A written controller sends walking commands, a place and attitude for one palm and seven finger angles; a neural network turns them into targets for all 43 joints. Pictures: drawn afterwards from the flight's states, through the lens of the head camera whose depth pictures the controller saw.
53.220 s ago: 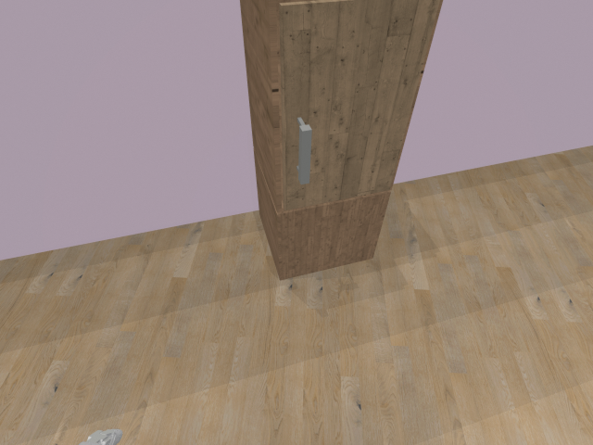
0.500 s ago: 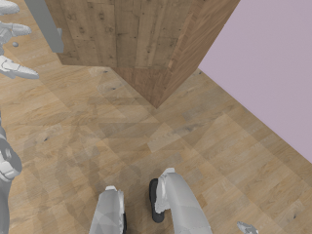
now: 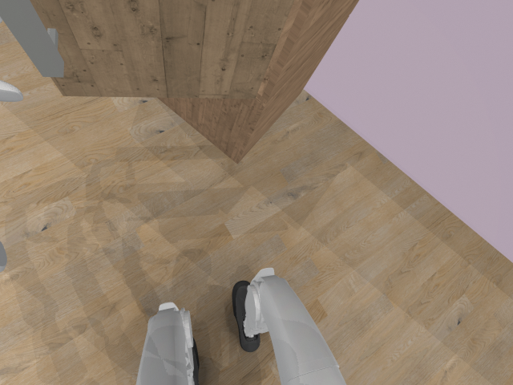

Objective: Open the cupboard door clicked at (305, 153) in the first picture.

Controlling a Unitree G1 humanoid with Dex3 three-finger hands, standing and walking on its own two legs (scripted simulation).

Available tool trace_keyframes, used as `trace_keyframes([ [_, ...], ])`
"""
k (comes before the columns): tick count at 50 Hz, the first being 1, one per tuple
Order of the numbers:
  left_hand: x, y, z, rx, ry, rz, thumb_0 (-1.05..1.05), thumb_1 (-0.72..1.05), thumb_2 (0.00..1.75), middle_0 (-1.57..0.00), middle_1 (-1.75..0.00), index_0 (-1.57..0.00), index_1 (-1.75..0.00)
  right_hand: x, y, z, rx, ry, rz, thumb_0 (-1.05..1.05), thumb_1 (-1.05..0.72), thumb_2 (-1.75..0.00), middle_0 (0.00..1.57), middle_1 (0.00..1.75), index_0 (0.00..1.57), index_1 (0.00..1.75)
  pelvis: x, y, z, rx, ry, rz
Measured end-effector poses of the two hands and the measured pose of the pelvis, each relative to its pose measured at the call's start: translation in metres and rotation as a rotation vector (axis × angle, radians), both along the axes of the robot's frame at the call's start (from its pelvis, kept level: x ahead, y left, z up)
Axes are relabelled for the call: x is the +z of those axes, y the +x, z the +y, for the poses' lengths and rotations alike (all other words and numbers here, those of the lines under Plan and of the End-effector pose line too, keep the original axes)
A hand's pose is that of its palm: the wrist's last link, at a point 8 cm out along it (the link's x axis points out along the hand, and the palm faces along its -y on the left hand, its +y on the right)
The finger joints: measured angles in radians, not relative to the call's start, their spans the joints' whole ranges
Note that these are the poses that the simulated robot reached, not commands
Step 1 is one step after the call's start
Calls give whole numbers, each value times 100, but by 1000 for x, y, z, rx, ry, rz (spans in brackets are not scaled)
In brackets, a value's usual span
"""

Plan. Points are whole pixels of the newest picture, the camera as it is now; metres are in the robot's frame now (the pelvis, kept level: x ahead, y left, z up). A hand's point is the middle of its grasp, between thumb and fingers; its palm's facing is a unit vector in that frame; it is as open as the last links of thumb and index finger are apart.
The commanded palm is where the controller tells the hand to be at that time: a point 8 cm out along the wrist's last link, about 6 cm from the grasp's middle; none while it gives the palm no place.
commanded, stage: move the hooked fingers beside the handle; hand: left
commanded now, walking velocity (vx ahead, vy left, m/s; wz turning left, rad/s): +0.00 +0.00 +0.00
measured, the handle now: (24, 4) +0.60 +0.22 +0.05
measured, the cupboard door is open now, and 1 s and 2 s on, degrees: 45 45 45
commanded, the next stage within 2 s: slide the fingers in behind the handle in 0.60 s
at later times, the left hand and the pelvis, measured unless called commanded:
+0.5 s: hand out of the picture +0.54 +0.27 +0.05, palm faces +0.02 -1.00 -0.03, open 14.0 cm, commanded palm +0.53 +0.29 +0.05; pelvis +0.01 +0.00 +0.01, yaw +1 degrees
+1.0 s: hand out of the picture +0.54 +0.25 +0.05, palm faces -0.01 -1.00 -0.02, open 14.0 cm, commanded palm +0.54 +0.26 +0.05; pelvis +0.00 +0.00 +0.00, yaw +1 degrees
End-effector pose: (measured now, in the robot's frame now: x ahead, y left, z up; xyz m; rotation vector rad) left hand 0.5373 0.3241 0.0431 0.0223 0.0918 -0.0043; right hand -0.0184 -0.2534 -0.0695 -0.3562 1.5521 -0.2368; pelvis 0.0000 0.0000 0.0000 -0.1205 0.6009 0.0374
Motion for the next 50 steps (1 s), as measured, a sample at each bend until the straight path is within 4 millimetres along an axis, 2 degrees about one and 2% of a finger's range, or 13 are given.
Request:
trace_keyframes([
  [3,3,-5,5,16,1,-11,-1,-50,30,-30,-120,-30,-120,3,9,1,5,4,-17,0,-90,-90,21,30,21,30,4,4,1,3,-3,-4],
  [10,25,-14,12,10,11,-50,-1,-50,30,-30,-120,-30,-120,10,36,-1,41,1,-67,0,-90,-90,21,30,21,30,14,11,2,22,-8,-30],
  [15,18,-17,3,-20,-20,11,-1,-50,30,-30,-120,-30,-120,12,53,-6,73,-13,-106,0,-90,-90,21,30,21,30,17,13,3,29,-6,-39],
  [20,11,-18,-2,-2,-18,-22,-1,-50,30,-30,-120,-30,-120,11,62,-11,81,-29,-144,0,-90,-90,21,30,20,30,14,11,2,22,-4,-41],
  [25,13,-19,2,19,5,-62,-1,-50,30,-30,-120,-30,-120,5,58,-11,74,-21,-141,0,-90,-90,21,30,20,30,10,7,1,17,-1,-44],
  [36,10,-18,5,5,3,-43,-1,-50,30,-30,-120,-30,-120,-6,32,-8,59,-4,-77,0,-90,-90,21,30,21,30,1,-1,-3,21,-3,-25],
  [40,15,-15,-1,-5,1,-62,-1,-50,30,-30,-120,-30,-120,-5,24,-9,47,-7,-66,0,-90,-90,21,30,21,30,0,-3,-3,21,-4,-25],
  [50,11,-13,-21,-8,-5,-30,-1,-50,30,-30,-120,-30,-120,1,15,-9,25,-2,-78,0,-90,-90,21,30,20,30,4,-4,-3,11,3,-35],
])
